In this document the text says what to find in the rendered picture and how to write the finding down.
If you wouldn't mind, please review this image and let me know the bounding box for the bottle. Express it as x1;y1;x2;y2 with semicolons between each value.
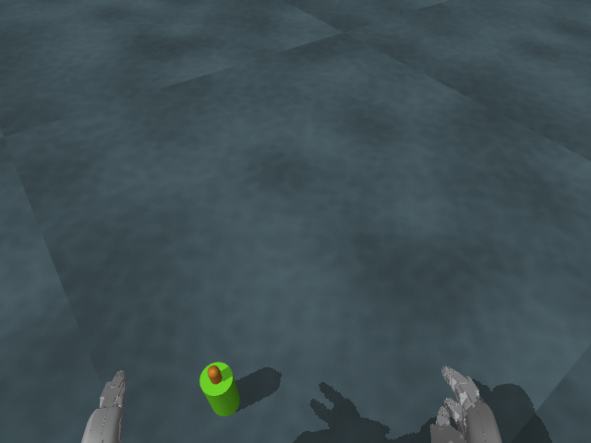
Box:
199;362;240;416

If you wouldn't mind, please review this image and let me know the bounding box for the left robot hand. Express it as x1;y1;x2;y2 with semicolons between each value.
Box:
81;370;127;443

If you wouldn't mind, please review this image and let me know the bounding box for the right robot hand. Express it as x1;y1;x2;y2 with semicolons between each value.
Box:
430;366;502;443

